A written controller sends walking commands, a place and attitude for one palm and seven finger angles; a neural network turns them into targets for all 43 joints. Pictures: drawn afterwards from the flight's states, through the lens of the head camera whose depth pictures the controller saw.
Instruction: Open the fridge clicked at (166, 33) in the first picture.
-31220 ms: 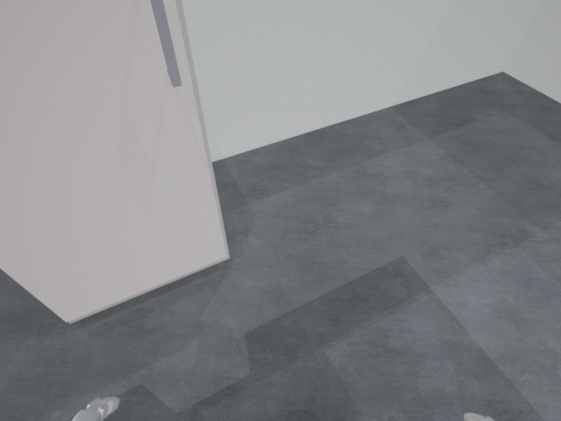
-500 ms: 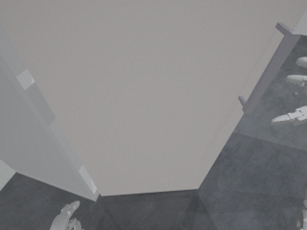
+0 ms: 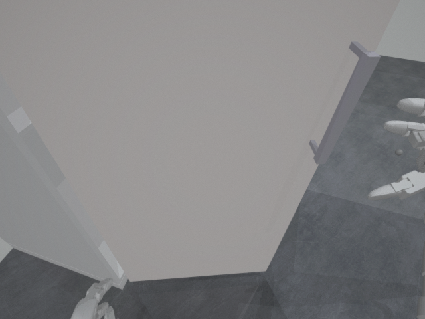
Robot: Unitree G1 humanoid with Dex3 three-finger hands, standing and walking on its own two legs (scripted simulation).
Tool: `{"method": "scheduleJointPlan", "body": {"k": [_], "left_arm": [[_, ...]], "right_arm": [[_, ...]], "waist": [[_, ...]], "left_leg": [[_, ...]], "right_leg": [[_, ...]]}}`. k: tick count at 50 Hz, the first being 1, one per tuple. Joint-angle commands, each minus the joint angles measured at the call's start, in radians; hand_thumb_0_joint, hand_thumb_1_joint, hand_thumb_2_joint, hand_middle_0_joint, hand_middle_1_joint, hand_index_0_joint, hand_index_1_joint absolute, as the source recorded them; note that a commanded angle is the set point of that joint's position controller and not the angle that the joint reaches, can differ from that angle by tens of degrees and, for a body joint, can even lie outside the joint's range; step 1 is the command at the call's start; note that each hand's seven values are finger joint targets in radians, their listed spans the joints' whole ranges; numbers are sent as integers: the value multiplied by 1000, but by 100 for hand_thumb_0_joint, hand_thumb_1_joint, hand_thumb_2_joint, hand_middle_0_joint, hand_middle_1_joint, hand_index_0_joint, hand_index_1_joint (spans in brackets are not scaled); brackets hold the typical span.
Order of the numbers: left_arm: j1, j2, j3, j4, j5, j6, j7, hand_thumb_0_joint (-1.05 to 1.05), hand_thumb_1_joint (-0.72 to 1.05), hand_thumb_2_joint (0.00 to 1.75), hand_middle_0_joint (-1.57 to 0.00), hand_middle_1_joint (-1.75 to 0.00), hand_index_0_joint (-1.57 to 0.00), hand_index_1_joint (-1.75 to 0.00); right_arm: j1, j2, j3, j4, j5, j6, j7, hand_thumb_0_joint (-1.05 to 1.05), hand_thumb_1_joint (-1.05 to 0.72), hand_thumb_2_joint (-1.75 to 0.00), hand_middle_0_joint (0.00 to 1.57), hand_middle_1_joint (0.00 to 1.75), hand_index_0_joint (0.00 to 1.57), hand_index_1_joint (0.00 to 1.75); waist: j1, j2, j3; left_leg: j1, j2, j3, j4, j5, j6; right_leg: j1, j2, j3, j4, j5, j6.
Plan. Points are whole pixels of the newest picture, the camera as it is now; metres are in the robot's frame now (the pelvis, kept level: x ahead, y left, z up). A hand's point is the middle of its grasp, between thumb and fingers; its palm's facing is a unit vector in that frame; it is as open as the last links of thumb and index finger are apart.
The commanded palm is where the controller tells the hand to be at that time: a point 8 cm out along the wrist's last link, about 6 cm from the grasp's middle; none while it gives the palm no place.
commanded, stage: slip the hand off the handle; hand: right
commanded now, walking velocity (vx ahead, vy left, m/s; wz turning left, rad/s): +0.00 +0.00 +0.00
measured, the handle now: (335, 110) +0.43 -0.19 +0.21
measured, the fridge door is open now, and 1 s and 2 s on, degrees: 67 67 67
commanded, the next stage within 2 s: draw the hand back to the body in 0.48 s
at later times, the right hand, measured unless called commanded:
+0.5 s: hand (408, 192) +0.26 -0.24 +0.20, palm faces +0.23 +0.96 -0.18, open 14.7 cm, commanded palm +0.22 -0.28 +0.21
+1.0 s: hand (419, 215) +0.23 -0.24 +0.20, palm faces +0.23 +0.97 -0.03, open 14.7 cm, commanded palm +0.18 -0.28 +0.20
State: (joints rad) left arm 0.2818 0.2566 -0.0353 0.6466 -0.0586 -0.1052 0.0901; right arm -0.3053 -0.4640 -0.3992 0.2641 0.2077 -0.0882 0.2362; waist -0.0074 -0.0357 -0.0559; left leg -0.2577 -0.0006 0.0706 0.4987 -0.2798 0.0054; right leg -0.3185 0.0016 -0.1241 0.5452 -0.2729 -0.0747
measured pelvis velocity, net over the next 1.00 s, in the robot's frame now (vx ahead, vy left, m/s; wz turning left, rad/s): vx -0.01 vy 0.04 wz -0.03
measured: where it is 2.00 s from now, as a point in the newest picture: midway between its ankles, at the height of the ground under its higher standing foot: outside the picture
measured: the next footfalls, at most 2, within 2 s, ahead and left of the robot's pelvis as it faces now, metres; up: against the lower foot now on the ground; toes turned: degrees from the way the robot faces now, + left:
none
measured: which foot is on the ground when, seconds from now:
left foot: down 0.00-1.00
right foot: down 0.00-1.00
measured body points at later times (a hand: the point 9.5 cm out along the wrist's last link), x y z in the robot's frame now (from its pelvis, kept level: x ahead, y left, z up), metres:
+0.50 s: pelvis -0.02 +0.02 +0.00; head -0.04 +0.02 +0.45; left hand +0.19 +0.22 -0.06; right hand +0.24 -0.29 +0.21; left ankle -0.01 +0.12 -0.73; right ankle +0.01 -0.06 -0.73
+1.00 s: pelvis -0.01 +0.04 +0.00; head -0.06 +0.07 +0.45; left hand +0.21 +0.26 -0.05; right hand +0.21 -0.29 +0.20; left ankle -0.01 +0.12 -0.73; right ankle +0.01 -0.06 -0.73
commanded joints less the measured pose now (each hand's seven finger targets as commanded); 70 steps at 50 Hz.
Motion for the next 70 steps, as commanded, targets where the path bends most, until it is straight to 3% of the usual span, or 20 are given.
{"method": "scheduleJointPlan", "body": {"k": [1, 5, 13, 24, 30, 31, 33, 36, 39, 42, 44, 49, 51, 55, 56, 57, 58, 63, 67, 70], "left_arm": [[-133, 134, 43, -166, 0, -67, 6, 0, 90, 90, -20, -30, -20, -30], [-150, 124, 34, -156, 8, -77, 8, 0, 90, 90, -20, -30, -20, -30], [-202, 109, 14, -150, -3, -89, 26, 0, 90, 90, -20, -30, -20, -30], [-245, 95, -1, -164, 0, -98, 16, 0, 90, 90, -20, -30, -20, -30], [-251, 100, 4, -149, -8, -99, 32, 0, 90, 90, -20, -30, -20, -30], [-286, 113, -1, -146, -35, -106, 47, 0, 90, 90, -20, -30, -20, -30], [-304, 115, -6, -155, -44, -120, 67, 0, 90, 90, -20, -30, -20, -30], [-313, 121, -8, -166, -52, -136, 67, 0, 90, 90, -20, -30, -20, -30], [-320, 102, -11, -179, -47, -142, 52, 0, 90, 90, -20, -30, -20, -30], [-293, 104, -5, -179, -40, -149, 39, 0, 90, 90, -20, -30, -20, -30], [-290, 107, -2, -170, -39, -147, 35, 0, 90, 90, -20, -30, -20, -30], [-297, 115, 3, -173, -47, -134, 32, 0, 90, 90, -20, -30, -20, -30], [-297, 114, 4, -187, -48, -135, 32, 0, 90, 90, -20, -30, -20, -30], [-290, 108, 2, -195, -38, -159, 47, 0, 90, 90, -20, -30, -20, -30], [-276, 119, 22, -173, 20, -171, 19, 0, 90, 90, -20, -30, -20, -30], [-259, 111, 22, -149, 26, -174, 9, 0, 90, 90, -20, -30, -20, -30], [-249, 108, 23, -150, 24, -173, 3, 0, 90, 90, -20, -30, -20, -30], [-233, 102, 40, -139, 30, -157, -3, 0, 90, 90, -20, -30, -20, -30], [-224, 99, 42, -130, 35, -143, -2, 0, 90, 90, -20, -30, -20, -30], [-224, 102, 47, -127, 38, -126, -1, 0, 90, 90, -20, -30, -20, -30]], "right_arm": [[-285, -243, -65, -339, 14, -22, -47, 0, 55, -20, 25, 115, 25, 115], [-271, -236, -61, -410, -15, -10, -91, 0, 55, -20, 25, 115, 25, 115], [-243, -149, 35, -420, -2, 26, -58, 0, 55, -20, 25, 115, 25, 115], [-28, -187, -65, -546, 22, 34, -80, 0, 55, -20, 25, 115, 25, 115], [-66, -213, -86, -488, 33, 55, -67, 0, 55, -20, 25, 115, 25, 115], [-58, -188, -107, -362, 149, 186, -26, 0, 55, -20, 25, 115, 25, 115], [-162, -222, -104, -442, 163, 276, 12, 0, 55, -20, 25, 115, 25, 115], [-137, -258, -116, -439, 170, 381, 48, 0, 55, -20, 25, 115, 25, 115], [-123, -271, -124, -558, 142, 354, 41, 0, 55, -20, 25, 115, 25, 115], [12, -260, -179, -548, 167, 304, 37, 0, 55, -20, 25, 115, 25, 115], [99, -248, -204, -512, 183, 297, 38, 0, 55, -20, 25, 115, 25, 115], [160, -233, -194, -500, 173, 371, 38, 0, 55, -20, 25, 115, 25, 115], [128, -235, -176, -565, 167, 378, 36, 0, 51, -22, 25, 113, 25, 113], [77, -250, -174, -703, 169, 313, 30, 0, 37, -29, 24, 104, 24, 104], [115, -340, -190, -747, -1, 193, -150, 0, 33, -31, 24, 102, 24, 102], [245, -210, -126, -665, -16, 147, -219, 0, 30, -32, 24, 100, 24, 100], [321, -145, -81, -659, -22, 123, -248, 0, 26, -34, 24, 98, 24, 98], [353, -154, -89, -779, -75, -17, -332, 0, 8, -43, 23, 87, 23, 87], [409, -115, -56, -781, -96, -53, -358, 0, -7, -50, 23, 79, 23, 79], [449, -98, -40, -763, -105, -61, -363, 0, -17, -55, 22, 73, 22, 73]], "waist": [[-32, -64, -222], [-26, -82, -207], [-10, -62, -153], [-60, -30, -133], [-38, -45, -68], [-53, -54, -98], [-46, -61, -126], [-56, -63, -156], [-56, -47, -163], [-56, 55, -166], [-70, 63, -133], [-65, -25, -31], [-54, -38, -49], [-43, -41, -107], [-66, -61, 13], [-49, -20, 37], [-49, 11, 42], [-56, -60, -90], [-53, -81, -69], [-52, -7, -33]], "left_leg": [[-66, -26, -10, -40, 189, 26], [-63, -25, -10, -49, 161, 30], [-69, -20, -15, -71, 84, 27], [16, -18, -15, -100, 108, 30], [-4, -4, -43, -133, 42, 20], [49, 7, -49, -146, 37, 24], [57, 12, -54, -160, 31, 13], [95, 35, -94, -157, 88, 12], [109, 43, -105, -138, 163, 9], [117, 40, -93, -118, 241, -10], [111, 45, -100, -120, 257, -18], [40, 55, -123, -139, 187, -25], [33, 53, -119, -138, 163, -25], [46, 46, -115, -128, 169, -20], [3, 85, -157, -193, 144, -8], [-15, 88, -134, -197, 104, 4], [-28, 74, -107, -192, 60, 9], [56, 49, -74, -154, 81, 17], [78, 35, -57, -141, 123, 23], [84, 28, -48, -147, 134, 24]], "right_leg": [[268, -54, 187, -88, 348, 71], [283, -52, 195, -104, 306, 79], [264, -41, 204, -137, 107, 69], [233, -33, 165, -137, 152, 58], [189, -21, 140, -132, 77, 45], [181, -22, 163, -155, 29, 52], [208, -15, 159, -141, 40, 42], [204, -17, 163, -114, 110, 39], [212, -22, 153, -90, 175, 39], [200, -20, 146, -80, 193, 38], [180, -23, 143, -74, 188, 42], [157, -28, 139, -62, 148, 47], [164, -24, 142, -61, 141, 45], [211, -24, 150, -49, 160, 38], [131, -27, 153, -34, 127, 50], [142, -28, 141, -41, 111, 51], [159, -28, 142, -55, 90, 48], [243, -26, 132, -119, 95, 32], [260, -35, 143, -152, 135, 34], [253, -44, 152, -169, 156, 33]]}}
